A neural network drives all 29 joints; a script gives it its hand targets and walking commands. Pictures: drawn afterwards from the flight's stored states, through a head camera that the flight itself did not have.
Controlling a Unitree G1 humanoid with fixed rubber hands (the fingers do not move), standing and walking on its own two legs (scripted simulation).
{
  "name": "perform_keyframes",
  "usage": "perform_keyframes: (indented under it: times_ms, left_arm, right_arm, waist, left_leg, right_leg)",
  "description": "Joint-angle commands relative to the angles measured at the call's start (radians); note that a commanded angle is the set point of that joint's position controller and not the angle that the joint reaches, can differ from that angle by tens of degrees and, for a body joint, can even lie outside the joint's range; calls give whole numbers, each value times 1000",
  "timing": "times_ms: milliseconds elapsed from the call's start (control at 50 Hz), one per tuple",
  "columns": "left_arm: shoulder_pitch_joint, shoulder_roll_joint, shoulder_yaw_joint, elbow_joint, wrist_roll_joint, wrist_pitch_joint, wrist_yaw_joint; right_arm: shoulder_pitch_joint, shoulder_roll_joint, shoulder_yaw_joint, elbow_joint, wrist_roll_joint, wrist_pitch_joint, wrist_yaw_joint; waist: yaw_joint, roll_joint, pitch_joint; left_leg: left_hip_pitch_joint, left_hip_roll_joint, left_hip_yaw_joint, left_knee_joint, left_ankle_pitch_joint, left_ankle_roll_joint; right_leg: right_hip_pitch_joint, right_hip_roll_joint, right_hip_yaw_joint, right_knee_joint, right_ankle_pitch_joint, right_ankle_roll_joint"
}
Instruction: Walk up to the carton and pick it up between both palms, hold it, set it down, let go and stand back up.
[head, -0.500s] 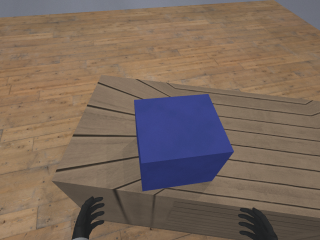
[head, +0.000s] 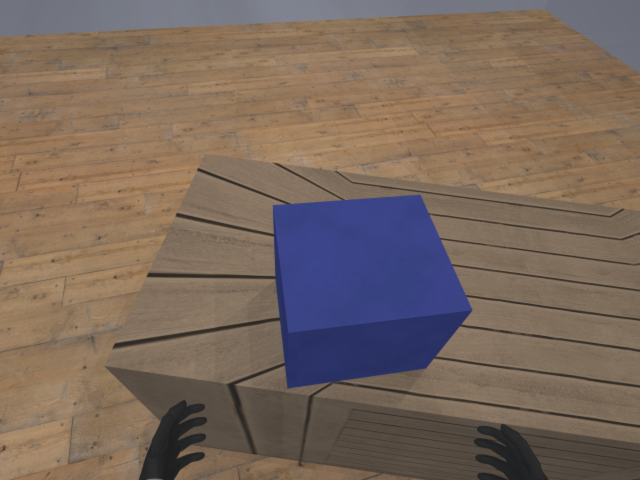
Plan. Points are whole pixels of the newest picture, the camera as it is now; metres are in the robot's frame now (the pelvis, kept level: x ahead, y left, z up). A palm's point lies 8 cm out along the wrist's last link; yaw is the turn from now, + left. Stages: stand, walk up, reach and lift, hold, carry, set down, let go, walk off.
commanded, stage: let go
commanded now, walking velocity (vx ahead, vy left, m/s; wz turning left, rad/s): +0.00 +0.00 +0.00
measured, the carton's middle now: (353, 291) +0.41 +0.01 -0.06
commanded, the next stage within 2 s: stand in 0.08 s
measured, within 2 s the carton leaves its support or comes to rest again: neither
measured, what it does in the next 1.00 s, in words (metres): shifts its weight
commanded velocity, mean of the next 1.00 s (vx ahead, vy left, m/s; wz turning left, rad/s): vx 0.00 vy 0.00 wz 0.00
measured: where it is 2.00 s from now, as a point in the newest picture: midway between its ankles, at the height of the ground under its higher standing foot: outside the picture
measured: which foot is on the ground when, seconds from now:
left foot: down 0.00-1.00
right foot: down 0.00-1.00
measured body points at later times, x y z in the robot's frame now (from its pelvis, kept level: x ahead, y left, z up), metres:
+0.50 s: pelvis -0.01 -0.01 +0.00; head -0.06 +0.00 +0.44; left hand +0.00 +0.25 -0.16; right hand +0.13 -0.27 -0.10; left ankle -0.02 +0.10 -0.74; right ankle +0.00 -0.11 -0.74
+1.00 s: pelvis -0.06 -0.01 +0.00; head -0.09 +0.02 +0.44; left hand -0.08 +0.25 -0.17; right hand +0.02 -0.28 -0.12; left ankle -0.02 +0.10 -0.74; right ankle +0.00 -0.11 -0.74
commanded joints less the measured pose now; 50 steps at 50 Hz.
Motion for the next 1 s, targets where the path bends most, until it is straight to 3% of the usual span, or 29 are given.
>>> perform_keyframes:
  times_ms: [0,60,80,100,120,180,300,400,520,560,620,640,740,840,860,980]
  left_arm:
    - [-73,204,-13,-197,83,-25,-18]
    - [-82,210,-17,-204,79,-21,-19]
    - [43,427,124,136,131,-93,-38]
    - [83,430,124,170,133,-118,-49]
    - [60,401,116,220,130,-124,-54]
    - [-39,355,91,333,123,-132,-63]
    - [-74,453,82,568,121,-157,-69]
    - [-110,475,68,684,117,-165,-71]
    - [-119,486,63,753,115,-158,-74]
    - [-116,478,59,769,112,-153,-76]
    - [-122,479,57,781,118,-146,-81]
    - [-111,479,56,785,117,-144,-84]
    - [-97,479,54,796,117,-132,-89]
    - [-77,472,57,802,119,-127,-94]
    - [-66,464,57,804,118,-128,-93]
    - [-81,472,61,803,116,-129,-93]
  right_arm:
    - [-2,-97,-112,-93,-112,-33,-41]
    - [-5,-91,-118,-105,-120,-29,-46]
    - [79,-236,-126,-132,-324,129,-100]
    - [79,-235,-131,-179,-315,201,-118]
    - [67,-233,-126,-198,-305,231,-124]
    - [73,-232,-106,-205,-301,258,-136]
    - [107,-243,-95,-178,-298,275,-134]
    - [116,-257,-92,-162,-298,284,-135]
    - [137,-254,-86,-146,-297,291,-135]
    - [147,-253,-86,-140,-295,294,-134]
    - [161,-245,-88,-135,-296,300,-132]
    - [162,-249,-89,-132,-297,304,-131]
    - [193,-256,-98,-123,-299,314,-128]
    - [191,-259,-106,-122,-294,315,-128]
    - [191,-262,-108,-123,-292,315,-128]
    - [183,-256,-108,-115,-281,315,-131]
  waist:
    - [-180,-77,-206]
    - [-180,-78,-204]
    - [-77,-175,-369]
    - [-88,-181,-399]
    - [-87,-141,-382]
    - [-90,-58,-255]
    - [-114,-52,-139]
    - [-121,-38,-87]
    - [-117,-16,-32]
    - [-117,7,-2]
    - [-121,-17,38]
    - [-116,4,56]
    - [-115,15,108]
    - [-105,29,115]
    - [-107,51,101]
    - [-112,44,71]
  left_leg:
    - [103,-22,22,-127,294,-47]
    - [99,-21,23,-131,274,-46]
    - [118,67,-55,-48,526,23]
    - [142,72,-61,-31,570,39]
    - [143,76,-64,-37,554,43]
    - [97,83,-76,-59,457,43]
    - [39,81,-86,-77,346,48]
    - [26,84,-93,-103,249,48]
    - [1,88,-104,-146,182,47]
    - [-15,88,-114,-161,126,48]
    - [-35,79,-117,-174,26,48]
    - [-41,77,-119,-180,-5,48]
    - [-86,74,-142,-210,-165,51]
    - [-107,81,-170,-236,-218,51]
    - [-92,83,-167,-233,-212,50]
    - [-51,82,-168,-216,-136,43]
  right_leg:
    - [327,-73,10,-22,301,-2]
    - [323,-78,13,-21,285,1]
    - [333,-162,41,131,458,-12]
    - [331,-153,27,153,471,-8]
    - [316,-151,34,136,420,-1]
    - [259,-169,74,94,325,11]
    - [223,-183,107,44,335,24]
    - [186,-186,133,-2,252,28]
    - [149,-172,142,-32,133,21]
    - [129,-168,149,-47,54,17]
    - [90,-167,165,-85,-102,17]
    - [72,-166,172,-99,-146,16]
    - [31,-158,189,-107,-285,6]
    - [41,-149,180,-91,-304,3]
    - [45,-147,181,-88,-289,0]
    - [72,-155,178,-85,-240,2]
